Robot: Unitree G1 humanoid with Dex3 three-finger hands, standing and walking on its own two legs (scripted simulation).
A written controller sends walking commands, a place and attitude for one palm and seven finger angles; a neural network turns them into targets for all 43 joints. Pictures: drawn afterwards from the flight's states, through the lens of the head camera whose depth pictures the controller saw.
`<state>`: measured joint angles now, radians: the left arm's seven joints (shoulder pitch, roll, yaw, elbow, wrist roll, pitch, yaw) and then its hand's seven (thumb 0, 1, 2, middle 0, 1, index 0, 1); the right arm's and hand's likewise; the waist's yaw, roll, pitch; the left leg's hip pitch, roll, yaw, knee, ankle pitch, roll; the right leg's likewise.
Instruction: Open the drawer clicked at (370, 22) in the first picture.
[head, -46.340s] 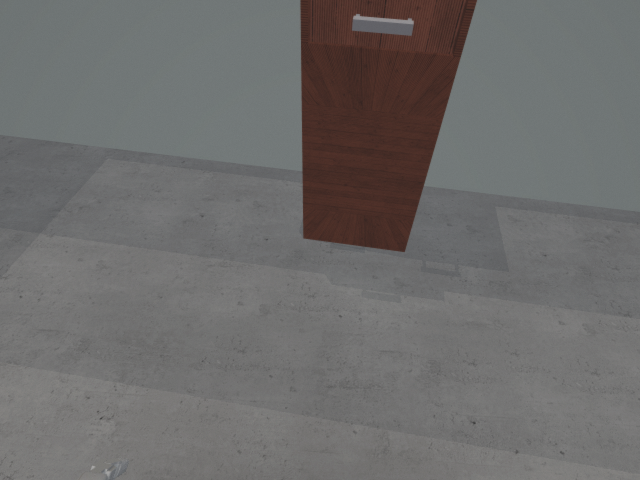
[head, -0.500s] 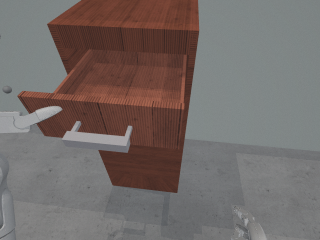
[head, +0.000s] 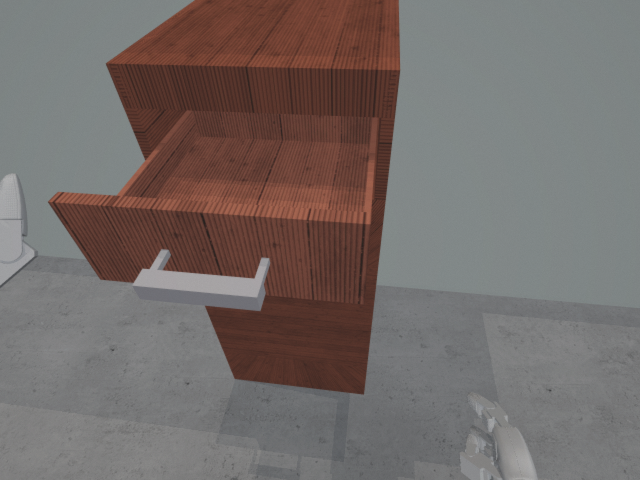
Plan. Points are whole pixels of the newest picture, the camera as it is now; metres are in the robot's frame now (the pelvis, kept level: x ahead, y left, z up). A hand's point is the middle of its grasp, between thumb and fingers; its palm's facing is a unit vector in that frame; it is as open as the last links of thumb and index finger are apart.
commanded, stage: draw the hand back to the body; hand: left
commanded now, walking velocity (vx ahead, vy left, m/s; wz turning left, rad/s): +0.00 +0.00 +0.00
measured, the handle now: (206, 275) +0.31 +0.19 +0.12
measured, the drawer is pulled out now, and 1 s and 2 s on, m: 0.24 0.24 0.24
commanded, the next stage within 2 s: step back with the hand held close in 0.16 s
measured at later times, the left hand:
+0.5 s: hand (6, 271) +0.16 +0.23 +0.29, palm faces +0.54 -0.71 -0.45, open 7.4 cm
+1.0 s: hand out of the picture +0.06 +0.25 +0.31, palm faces +0.66 -0.65 -0.38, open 7.4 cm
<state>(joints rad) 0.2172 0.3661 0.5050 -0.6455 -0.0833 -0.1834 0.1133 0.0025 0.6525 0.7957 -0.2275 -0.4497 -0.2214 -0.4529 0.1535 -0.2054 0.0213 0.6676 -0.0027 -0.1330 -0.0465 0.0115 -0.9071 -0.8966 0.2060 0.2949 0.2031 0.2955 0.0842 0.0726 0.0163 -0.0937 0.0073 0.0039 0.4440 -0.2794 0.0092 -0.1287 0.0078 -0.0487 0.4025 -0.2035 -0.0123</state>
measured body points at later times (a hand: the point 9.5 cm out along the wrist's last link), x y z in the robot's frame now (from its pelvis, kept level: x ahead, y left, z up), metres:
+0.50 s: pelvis -0.03 +0.01 -0.01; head -0.02 +0.01 +0.44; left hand +0.13 +0.27 +0.31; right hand +0.14 -0.24 -0.09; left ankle -0.02 +0.11 -0.74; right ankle +0.01 -0.11 -0.74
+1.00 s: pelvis -0.12 +0.02 -0.02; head -0.10 +0.04 +0.43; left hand +0.02 +0.29 +0.32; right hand +0.04 -0.23 -0.10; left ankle -0.04 +0.11 -0.74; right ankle -0.03 -0.11 -0.72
